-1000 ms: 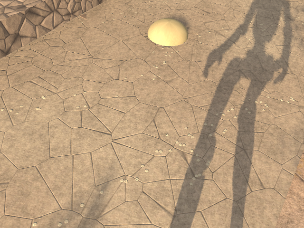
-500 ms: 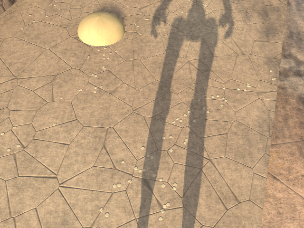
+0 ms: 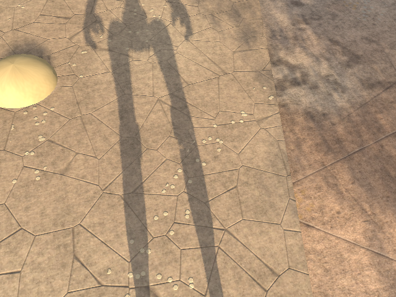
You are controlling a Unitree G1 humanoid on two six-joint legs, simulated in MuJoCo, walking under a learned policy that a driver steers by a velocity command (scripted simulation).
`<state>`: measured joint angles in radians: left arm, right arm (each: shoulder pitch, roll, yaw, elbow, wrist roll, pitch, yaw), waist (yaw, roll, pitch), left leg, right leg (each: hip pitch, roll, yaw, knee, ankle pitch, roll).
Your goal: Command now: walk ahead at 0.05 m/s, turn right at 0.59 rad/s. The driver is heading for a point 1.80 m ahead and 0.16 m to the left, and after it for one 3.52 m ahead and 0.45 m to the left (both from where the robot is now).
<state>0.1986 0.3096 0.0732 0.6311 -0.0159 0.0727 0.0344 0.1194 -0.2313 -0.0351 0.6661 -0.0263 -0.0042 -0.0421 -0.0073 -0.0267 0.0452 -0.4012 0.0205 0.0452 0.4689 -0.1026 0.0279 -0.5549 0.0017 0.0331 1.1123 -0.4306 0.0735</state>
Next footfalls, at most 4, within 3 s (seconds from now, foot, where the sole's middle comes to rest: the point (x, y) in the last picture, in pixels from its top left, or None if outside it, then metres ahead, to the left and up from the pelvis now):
0.18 right None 0.04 -0.13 -0.77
0.54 left None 0.06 0.11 -0.77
2.62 left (187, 296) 0.45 0.04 -0.77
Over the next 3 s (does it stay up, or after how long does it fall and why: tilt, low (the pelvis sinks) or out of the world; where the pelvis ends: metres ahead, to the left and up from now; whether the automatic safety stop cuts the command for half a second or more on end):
stays up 0.46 -0.04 0.01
